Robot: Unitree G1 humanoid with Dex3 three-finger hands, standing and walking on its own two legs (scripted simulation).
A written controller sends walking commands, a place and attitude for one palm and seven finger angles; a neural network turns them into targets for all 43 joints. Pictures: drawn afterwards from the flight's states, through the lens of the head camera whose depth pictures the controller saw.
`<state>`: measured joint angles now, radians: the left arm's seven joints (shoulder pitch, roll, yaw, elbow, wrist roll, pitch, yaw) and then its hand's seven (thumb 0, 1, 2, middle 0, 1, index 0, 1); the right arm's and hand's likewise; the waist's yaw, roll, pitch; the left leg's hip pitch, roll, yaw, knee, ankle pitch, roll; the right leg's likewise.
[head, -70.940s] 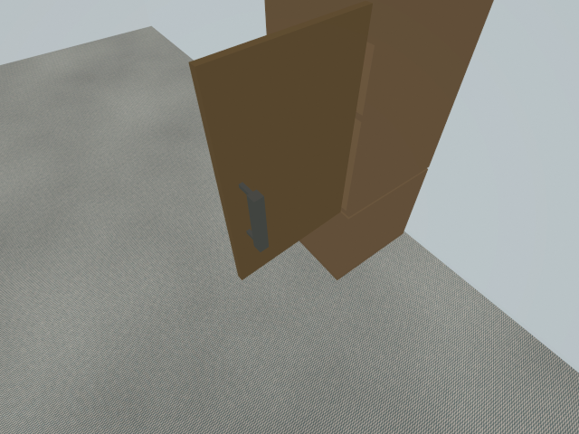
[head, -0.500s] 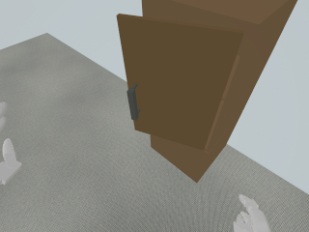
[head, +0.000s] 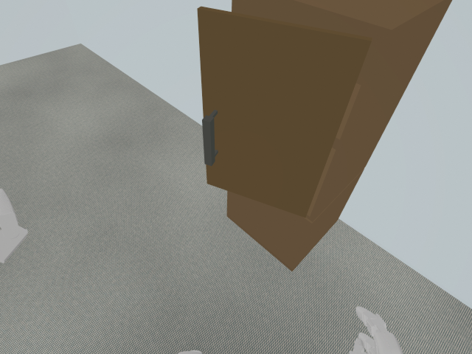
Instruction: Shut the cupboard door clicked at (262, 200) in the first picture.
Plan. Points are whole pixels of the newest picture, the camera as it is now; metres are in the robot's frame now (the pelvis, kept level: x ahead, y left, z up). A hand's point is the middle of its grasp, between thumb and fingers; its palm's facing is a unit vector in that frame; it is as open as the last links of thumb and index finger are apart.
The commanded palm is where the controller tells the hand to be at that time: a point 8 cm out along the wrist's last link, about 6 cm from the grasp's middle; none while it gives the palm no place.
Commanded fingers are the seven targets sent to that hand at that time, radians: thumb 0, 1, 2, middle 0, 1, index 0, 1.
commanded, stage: step back with the hand held close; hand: left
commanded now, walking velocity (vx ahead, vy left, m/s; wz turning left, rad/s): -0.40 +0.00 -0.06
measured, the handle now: (212, 138) +0.71 +0.12 -0.07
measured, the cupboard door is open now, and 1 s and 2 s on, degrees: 22 22 22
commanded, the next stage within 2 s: stop stepping back and stand still in 0.48 s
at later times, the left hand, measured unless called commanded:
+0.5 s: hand out of the picture +0.13 +0.26 +0.19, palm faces +0.43 -0.80 -0.42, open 7.4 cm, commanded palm +0.06 +0.30 +0.20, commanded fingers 0.00 0.90 0.90 -0.20 -0.30 -0.20 -0.30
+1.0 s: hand out of the picture +0.08 +0.29 +0.20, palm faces +0.36 -0.87 -0.35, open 7.4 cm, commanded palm +0.00 +0.34 +0.20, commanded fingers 0.00 0.90 0.90 -0.20 -0.30 -0.20 -0.30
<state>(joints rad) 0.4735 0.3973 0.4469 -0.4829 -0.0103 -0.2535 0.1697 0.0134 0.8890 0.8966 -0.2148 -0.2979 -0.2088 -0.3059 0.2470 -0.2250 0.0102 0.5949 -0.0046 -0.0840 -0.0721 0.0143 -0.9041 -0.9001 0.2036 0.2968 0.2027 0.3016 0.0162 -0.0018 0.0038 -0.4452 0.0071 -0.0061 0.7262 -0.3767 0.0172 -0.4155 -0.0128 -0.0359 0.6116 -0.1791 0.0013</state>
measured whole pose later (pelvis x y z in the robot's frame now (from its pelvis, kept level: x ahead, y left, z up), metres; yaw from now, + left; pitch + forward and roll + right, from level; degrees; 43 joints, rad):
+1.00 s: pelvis -0.16 +0.05 +0.03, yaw -3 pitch +0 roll -3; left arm 0.49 0.42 0.43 -0.57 -0.05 -0.17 0.17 0.02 0.89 0.90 -0.21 -0.30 -0.20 -0.30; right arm 0.30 -0.10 0.05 0.66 -0.02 -0.13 -0.03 0.02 -0.91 -0.90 0.20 0.30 0.20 0.30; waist -0.05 -0.06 0.02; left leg -0.28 0.02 0.03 0.41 -0.14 0.02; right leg -0.40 0.07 -0.01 0.87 -0.38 0.01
